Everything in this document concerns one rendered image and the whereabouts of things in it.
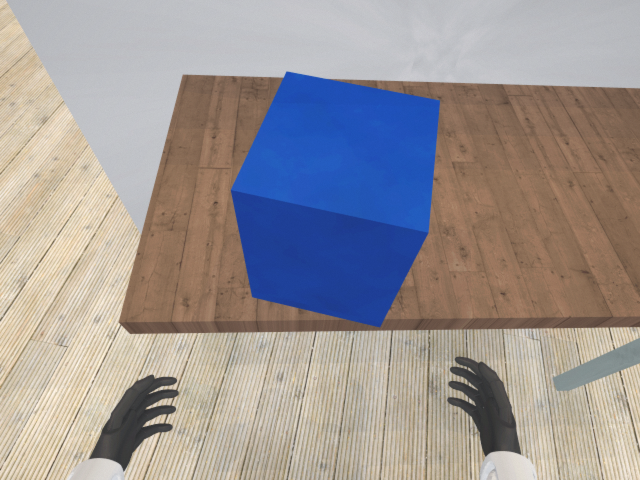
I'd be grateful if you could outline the left robot forearm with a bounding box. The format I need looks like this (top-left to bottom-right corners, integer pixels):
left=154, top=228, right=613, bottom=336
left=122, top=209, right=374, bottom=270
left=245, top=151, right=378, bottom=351
left=67, top=458, right=125, bottom=480

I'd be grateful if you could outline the table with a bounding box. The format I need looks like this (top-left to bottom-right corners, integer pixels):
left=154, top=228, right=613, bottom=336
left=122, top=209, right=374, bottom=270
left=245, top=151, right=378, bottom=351
left=119, top=75, right=640, bottom=391

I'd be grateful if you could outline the left robot hand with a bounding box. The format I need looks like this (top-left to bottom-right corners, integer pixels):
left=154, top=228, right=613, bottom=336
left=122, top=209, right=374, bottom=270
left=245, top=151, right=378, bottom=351
left=89, top=375, right=179, bottom=472

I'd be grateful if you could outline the right robot hand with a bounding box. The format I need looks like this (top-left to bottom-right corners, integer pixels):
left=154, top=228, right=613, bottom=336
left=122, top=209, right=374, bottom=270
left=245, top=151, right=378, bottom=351
left=447, top=357, right=521, bottom=457

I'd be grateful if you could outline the right robot forearm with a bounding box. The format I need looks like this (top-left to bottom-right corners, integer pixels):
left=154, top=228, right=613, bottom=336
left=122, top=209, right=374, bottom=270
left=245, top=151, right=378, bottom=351
left=479, top=451, right=537, bottom=480

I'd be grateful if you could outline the carton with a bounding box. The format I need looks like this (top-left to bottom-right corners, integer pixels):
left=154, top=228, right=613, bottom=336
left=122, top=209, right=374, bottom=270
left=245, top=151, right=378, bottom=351
left=231, top=72, right=440, bottom=327

